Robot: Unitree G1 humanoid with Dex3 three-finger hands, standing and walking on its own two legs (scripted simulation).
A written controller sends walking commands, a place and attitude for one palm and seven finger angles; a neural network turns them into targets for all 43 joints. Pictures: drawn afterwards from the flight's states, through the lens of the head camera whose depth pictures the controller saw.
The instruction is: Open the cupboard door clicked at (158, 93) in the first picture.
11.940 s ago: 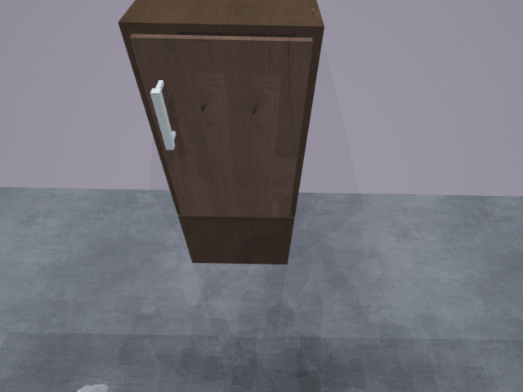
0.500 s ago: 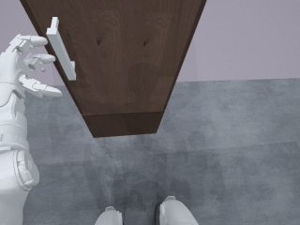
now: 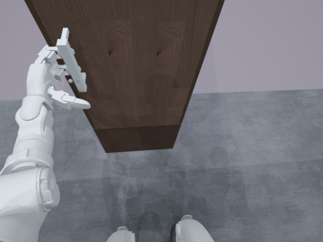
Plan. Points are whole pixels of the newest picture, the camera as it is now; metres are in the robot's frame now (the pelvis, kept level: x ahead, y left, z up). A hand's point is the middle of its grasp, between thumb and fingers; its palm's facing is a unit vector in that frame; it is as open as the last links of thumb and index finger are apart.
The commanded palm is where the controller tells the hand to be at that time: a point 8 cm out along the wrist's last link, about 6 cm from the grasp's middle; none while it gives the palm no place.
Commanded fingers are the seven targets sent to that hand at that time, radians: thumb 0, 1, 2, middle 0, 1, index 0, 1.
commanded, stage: slide the fingers in behind the handle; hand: left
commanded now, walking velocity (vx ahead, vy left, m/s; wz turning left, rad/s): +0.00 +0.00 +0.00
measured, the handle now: (74, 63) +0.54 +0.19 +0.08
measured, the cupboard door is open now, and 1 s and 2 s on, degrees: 0 0 6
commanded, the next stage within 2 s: close the thumb around the handle in 0.80 s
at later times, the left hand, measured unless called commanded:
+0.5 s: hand (83, 81) +0.48 +0.17 +0.07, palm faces +0.00 -1.00 -0.02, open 14.0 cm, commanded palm +0.46 +0.22 +0.08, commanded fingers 0.00 -0.50 0.30 -0.30 -1.20 -0.30 -1.20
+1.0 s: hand (80, 82) +0.48 +0.17 +0.07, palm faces +0.01 -1.00 -0.02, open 13.8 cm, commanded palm +0.46 +0.22 +0.08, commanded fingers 0.00 -0.16 0.44 -0.32 -1.24 -0.32 -1.24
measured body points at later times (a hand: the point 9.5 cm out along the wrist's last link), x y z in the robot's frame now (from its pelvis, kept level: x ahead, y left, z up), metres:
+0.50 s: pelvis +0.00 -0.01 +0.00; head +0.11 +0.00 +0.44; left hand +0.48 +0.22 +0.08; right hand +0.01 -0.27 -0.11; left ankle -0.03 +0.10 -0.68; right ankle +0.03 -0.13 -0.68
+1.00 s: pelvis -0.01 -0.01 +0.00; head +0.11 +0.00 +0.43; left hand +0.47 +0.23 +0.08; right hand +0.01 -0.27 -0.12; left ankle -0.03 +0.10 -0.68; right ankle +0.03 -0.13 -0.68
